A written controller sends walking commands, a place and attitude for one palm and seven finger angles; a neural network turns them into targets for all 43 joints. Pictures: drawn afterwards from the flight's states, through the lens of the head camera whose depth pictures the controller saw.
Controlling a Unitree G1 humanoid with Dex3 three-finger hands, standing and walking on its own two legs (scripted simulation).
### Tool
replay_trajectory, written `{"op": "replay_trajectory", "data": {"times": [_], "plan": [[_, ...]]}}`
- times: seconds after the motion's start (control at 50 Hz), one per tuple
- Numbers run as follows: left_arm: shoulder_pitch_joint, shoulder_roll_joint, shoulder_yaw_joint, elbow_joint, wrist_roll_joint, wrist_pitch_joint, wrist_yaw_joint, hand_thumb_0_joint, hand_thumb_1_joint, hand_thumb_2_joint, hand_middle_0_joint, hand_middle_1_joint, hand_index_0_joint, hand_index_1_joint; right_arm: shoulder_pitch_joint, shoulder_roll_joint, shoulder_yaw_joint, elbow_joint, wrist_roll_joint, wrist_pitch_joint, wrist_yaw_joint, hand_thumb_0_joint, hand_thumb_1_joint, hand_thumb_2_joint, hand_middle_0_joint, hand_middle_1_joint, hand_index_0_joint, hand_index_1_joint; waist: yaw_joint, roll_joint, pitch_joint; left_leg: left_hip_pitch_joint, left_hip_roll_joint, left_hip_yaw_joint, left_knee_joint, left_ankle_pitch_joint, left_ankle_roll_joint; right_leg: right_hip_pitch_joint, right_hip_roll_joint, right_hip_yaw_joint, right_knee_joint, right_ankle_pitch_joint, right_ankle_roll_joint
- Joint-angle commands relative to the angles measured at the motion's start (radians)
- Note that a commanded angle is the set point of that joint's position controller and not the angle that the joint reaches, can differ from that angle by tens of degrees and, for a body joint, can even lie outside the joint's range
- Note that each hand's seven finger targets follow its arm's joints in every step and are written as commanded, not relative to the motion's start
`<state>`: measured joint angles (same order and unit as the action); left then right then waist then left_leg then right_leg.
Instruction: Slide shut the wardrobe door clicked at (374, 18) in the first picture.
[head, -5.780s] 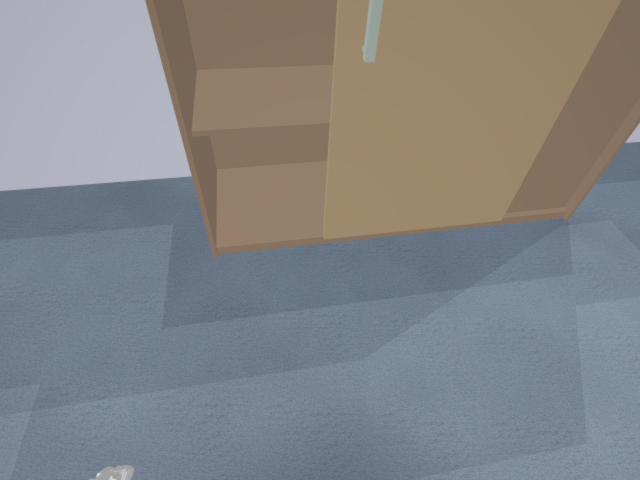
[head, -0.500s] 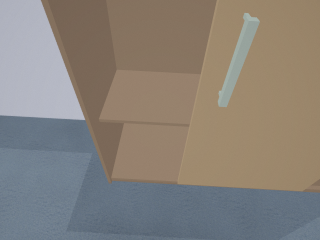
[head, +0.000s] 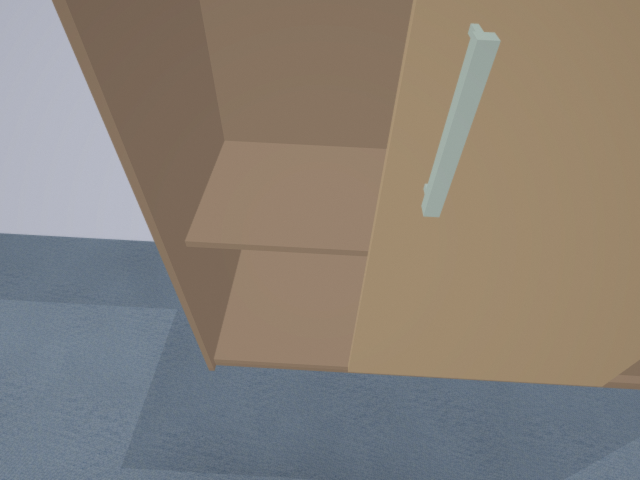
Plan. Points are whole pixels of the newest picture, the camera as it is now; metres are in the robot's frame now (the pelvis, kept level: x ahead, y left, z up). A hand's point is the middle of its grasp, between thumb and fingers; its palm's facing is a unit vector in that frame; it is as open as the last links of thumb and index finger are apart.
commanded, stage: come to a stop and stand still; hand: right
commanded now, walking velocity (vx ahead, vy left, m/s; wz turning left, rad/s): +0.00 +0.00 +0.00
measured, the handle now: (450, 131) +0.55 -0.15 +0.18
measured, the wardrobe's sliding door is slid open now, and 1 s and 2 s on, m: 0.44 0.44 0.44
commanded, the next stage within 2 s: look again from close up in 0.08 s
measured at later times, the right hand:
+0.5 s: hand out of the picture +0.01 -0.16 -0.18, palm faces +0.04 +0.99 -0.17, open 7.4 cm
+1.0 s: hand out of the picture +0.02 -0.14 -0.18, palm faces +0.04 +0.98 -0.17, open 7.4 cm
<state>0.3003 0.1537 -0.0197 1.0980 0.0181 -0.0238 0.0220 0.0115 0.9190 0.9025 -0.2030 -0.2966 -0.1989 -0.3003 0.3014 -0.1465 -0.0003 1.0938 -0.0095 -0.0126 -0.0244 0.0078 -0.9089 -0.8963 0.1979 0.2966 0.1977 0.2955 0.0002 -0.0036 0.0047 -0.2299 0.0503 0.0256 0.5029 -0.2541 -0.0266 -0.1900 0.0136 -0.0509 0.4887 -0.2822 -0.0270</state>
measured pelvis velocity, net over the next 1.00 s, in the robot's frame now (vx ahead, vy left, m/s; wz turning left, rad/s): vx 0.03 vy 0.02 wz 0.00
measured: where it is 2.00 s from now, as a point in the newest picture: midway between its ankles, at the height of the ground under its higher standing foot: outside the picture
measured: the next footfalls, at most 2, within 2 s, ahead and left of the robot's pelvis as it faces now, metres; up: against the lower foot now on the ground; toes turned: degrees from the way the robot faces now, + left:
none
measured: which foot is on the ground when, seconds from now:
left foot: down 0.00-1.00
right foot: down 0.00-1.00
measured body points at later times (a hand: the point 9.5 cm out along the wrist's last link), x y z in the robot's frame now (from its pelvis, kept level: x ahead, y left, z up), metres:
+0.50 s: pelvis +0.02 +0.00 +0.00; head +0.03 +0.00 +0.45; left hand +0.01 +0.22 -0.16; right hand +0.01 -0.21 -0.16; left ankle +0.01 +0.14 -0.74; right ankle -0.01 -0.10 -0.74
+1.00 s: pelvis +0.03 +0.02 +0.00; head +0.04 +0.02 +0.45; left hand +0.02 +0.23 -0.16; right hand +0.02 -0.20 -0.16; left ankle +0.01 +0.14 -0.74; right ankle -0.01 -0.10 -0.74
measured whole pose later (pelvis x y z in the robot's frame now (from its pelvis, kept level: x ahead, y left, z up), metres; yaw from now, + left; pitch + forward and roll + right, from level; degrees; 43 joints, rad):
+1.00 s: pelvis +0.03 +0.02 +0.00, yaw +0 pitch +0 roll +0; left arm 0.29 0.13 -0.02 1.14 0.01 -0.02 0.03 0.01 0.91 0.90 -0.20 -0.30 -0.20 -0.30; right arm 0.30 -0.13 0.00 1.12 -0.01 -0.02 -0.04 0.01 -0.91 -0.90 0.20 0.30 0.20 0.30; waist 0.00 0.00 0.03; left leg -0.19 0.02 0.04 0.48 -0.29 0.00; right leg -0.15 -0.02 -0.04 0.48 -0.31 0.00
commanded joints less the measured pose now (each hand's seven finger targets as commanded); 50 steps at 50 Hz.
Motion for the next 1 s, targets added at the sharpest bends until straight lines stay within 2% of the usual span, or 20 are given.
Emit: {"op": "replay_trajectory", "data": {"times": [0.0,0.08,0.2,0.4,0.46,0.5,0.66,0.7,0.78,0.8,0.94,0.96,0.98], "plan": [[0.047,0.088,0.018,-0.028,-0.004,-0.023,0.009,0.0,0.9,0.9,-0.2,-0.3,-0.2,-0.3,0.06,-0.094,-0.015,-0.019,-0.005,-0.016,-0.01,0.0,-0.9,-0.9,0.2,0.3,0.2,0.3,-0.009,0.005,0.056,0.035,0.054,-0.05,-0.066,0.129,0.052,-0.073,-0.11,0.098,-0.119,0.155,-0.017],[0.036,0.09,0.018,-0.019,-0.005,-0.022,0.011,0.0,0.9,0.9,-0.2,-0.3,-0.2,-0.3,0.055,-0.09,-0.014,-0.014,-0.004,-0.012,-0.01,0.0,-0.9,-0.9,0.2,0.3,0.2,0.3,-0.008,-0.009,0.064,0.022,0.055,-0.055,-0.068,0.126,0.051,-0.056,-0.111,0.094,-0.123,0.155,-0.015],[0.041,0.085,0.019,-0.009,-0.006,-0.019,0.012,0.0,0.9,0.9,-0.2,-0.3,-0.2,-0.3,0.054,-0.088,-0.015,-0.012,-0.006,-0.01,-0.01,0.0,-0.9,-0.9,0.2,0.3,0.2,0.3,-0.008,0.007,0.064,0.034,0.052,-0.052,-0.076,0.118,0.051,-0.055,-0.113,0.094,-0.128,0.142,-0.018],[0.045,0.077,0.02,0.005,-0.007,-0.02,0.015,0.0,0.9,0.9,-0.2,-0.3,-0.2,-0.3,0.06,-0.08,-0.017,-0.006,-0.006,-0.011,-0.011,0.0,-0.9,-0.9,0.2,0.3,0.2,0.3,-0.007,0.018,0.052,0.045,0.053,-0.05,-0.071,0.164,0.052,-0.026,-0.113,0.089,-0.114,0.197,-0.018],[0.047,0.077,0.019,0.009,-0.006,-0.021,0.016,0.0,0.9,0.9,-0.2,-0.3,-0.2,-0.3,0.063,-0.077,-0.016,-0.004,-0.004,-0.011,-0.012,0.0,-0.9,-0.9,0.2,0.3,0.2,0.3,-0.006,-0.007,0.043,0.041,0.053,-0.054,-0.067,0.176,0.054,-0.007,-0.114,0.085,-0.114,0.219,-0.017],[0.049,0.072,0.019,0.013,-0.007,-0.018,0.017,0.0,0.9,0.9,-0.2,-0.3,-0.2,-0.3,0.064,-0.078,-0.017,-0.002,-0.006,-0.011,-0.012,0.0,-0.9,-0.9,0.2,0.3,0.2,0.3,-0.007,0.02,0.054,0.045,0.052,-0.053,-0.072,0.176,0.055,-0.015,-0.116,0.083,-0.109,0.204,-0.018],[0.051,0.068,0.019,0.018,-0.006,-0.018,0.018,0.0,0.9,0.9,-0.2,-0.3,-0.2,-0.3,0.068,-0.072,-0.017,0.002,-0.004,-0.012,-0.013,0.0,-0.9,-0.9,0.2,0.3,0.2,0.3,-0.007,0.005,0.054,0.041,0.054,-0.056,-0.074,0.193,0.057,-0.002,-0.114,0.078,-0.11,0.217,-0.013],[0.054,0.063,0.018,0.021,-0.007,-0.016,0.018,0.0,0.9,0.9,-0.2,-0.3,-0.2,-0.3,0.065,-0.074,-0.017,0.001,-0.006,-0.011,-0.013,0.0,-0.9,-0.9,0.2,0.3,0.2,0.3,-0.007,0.022,0.069,0.048,0.051,-0.055,-0.08,0.188,0.059,-0.014,-0.116,0.078,-0.112,0.203,-0.015],[0.052,0.065,0.018,0.021,-0.006,-0.017,0.018,0.0,0.9,0.9,-0.2,-0.3,-0.2,-0.3,0.069,-0.071,-0.018,0.003,-0.005,-0.01,-0.013,0.0,-0.9,-0.9,0.2,0.3,0.2,0.3,-0.01,-0.004,0.07,0.038,0.052,-0.058,-0.083,0.175,0.059,-0.005,-0.115,0.078,-0.119,0.202,-0.013],[0.054,0.06,0.017,0.024,-0.007,-0.015,0.018,0.0,0.9,0.9,-0.2,-0.3,-0.2,-0.3,0.067,-0.075,-0.019,0.002,-0.006,-0.011,-0.013,0.0,-0.9,-0.9,0.2,0.3,0.2,0.3,-0.008,0.021,0.074,0.052,0.05,-0.057,-0.086,0.184,0.06,-0.017,-0.114,0.078,-0.112,0.194,-0.015],[0.054,0.058,0.018,0.025,-0.006,-0.013,0.017,0.0,0.9,0.9,-0.2,-0.3,-0.2,-0.3,0.072,-0.074,-0.017,0.001,-0.004,-0.014,-0.012,0.0,-0.9,-0.9,0.2,0.3,0.2,0.3,-0.007,0.023,0.066,0.046,0.056,-0.064,-0.091,0.206,0.065,-0.005,-0.111,0.072,-0.106,0.188,-0.008],[-0.055,0.111,0.035,-0.05,-0.018,-0.016,0.01,0.0,0.9,0.9,-0.2,-0.3,-0.2,-0.3,0.137,-0.117,-0.02,0.04,-0.013,-0.035,-0.055,0.0,-0.9,-0.9,0.2,0.3,0.2,0.3,-0.039,0.022,0.075,0.03,0.112,-0.126,-0.079,0.671,0.046,-0.053,-0.12,0.031,0.104,0.328,0.03],[-0.021,0.278,0.047,-0.401,-0.057,-0.179,0.047,0.0,0.9,0.9,-0.2,-0.3,-0.2,-0.3,-0.602,-0.292,-0.054,-1.588,0.21,-0.244,-0.044,0.0,-0.877,-0.89,0.202,0.315,0.202,0.315,0.089,-0.201,-0.433,0.154,0.022,-0.044,0.013,0.536,0.059,0.201,-0.025,0.041,-0.036,0.445,0.0]]}}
